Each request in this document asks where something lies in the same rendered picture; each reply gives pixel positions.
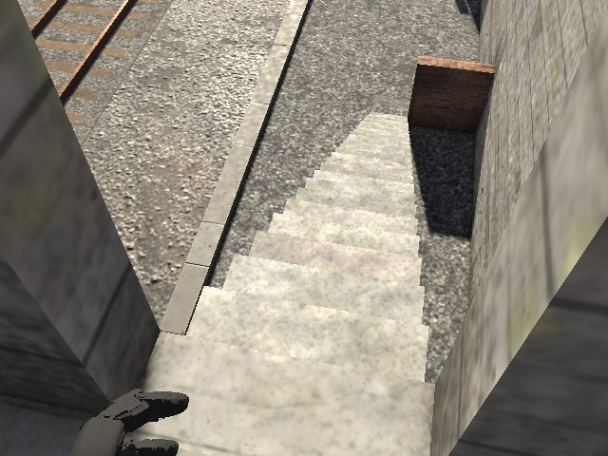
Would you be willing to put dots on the stairs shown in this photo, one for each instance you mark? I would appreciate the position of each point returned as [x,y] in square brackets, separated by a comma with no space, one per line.
[336,278]

